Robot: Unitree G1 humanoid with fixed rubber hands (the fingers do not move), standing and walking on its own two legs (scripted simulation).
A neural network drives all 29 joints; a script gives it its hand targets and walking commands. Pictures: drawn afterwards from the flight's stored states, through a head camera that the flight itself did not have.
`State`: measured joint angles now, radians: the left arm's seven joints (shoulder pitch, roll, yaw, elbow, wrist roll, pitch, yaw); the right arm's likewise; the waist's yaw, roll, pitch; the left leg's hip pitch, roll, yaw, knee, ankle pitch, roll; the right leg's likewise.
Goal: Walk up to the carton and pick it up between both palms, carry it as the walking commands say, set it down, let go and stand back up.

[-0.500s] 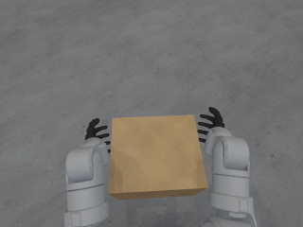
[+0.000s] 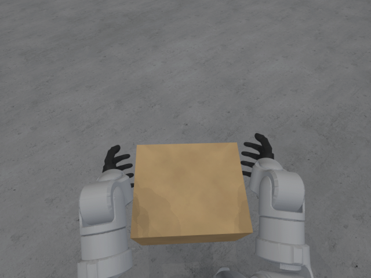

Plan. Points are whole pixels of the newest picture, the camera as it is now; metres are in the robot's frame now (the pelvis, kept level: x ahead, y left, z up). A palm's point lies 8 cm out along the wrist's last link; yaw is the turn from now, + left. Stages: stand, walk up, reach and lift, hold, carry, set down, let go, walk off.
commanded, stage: carry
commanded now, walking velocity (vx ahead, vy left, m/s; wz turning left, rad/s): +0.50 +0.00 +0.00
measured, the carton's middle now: (188, 195) +0.32 -0.01 -0.03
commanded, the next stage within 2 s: none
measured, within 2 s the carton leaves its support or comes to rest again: neither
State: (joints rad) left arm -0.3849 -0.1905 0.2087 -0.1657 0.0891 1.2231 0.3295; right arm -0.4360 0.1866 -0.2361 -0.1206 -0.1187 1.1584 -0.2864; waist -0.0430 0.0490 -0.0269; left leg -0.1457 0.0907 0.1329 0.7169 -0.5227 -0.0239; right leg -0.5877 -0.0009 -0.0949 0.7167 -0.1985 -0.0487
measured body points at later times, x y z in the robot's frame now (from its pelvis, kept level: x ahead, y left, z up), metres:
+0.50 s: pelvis +0.31 +0.01 +0.02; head +0.35 +0.01 +0.47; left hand +0.63 +0.16 +0.09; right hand +0.64 -0.15 +0.09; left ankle +0.23 +0.10 -0.71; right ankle +0.27 -0.08 -0.66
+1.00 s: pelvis +0.59 +0.01 +0.02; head +0.61 +0.02 +0.46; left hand +0.90 +0.17 +0.09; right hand +0.91 -0.14 +0.10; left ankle +0.50 +0.10 -0.71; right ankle +0.50 -0.08 -0.67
